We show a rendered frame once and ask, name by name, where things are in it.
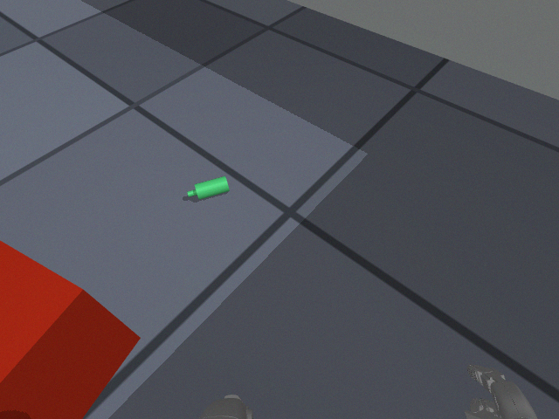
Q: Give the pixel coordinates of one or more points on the bottle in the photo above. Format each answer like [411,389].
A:
[210,188]

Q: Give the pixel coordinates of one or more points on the right robot hand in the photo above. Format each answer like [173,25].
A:
[508,400]

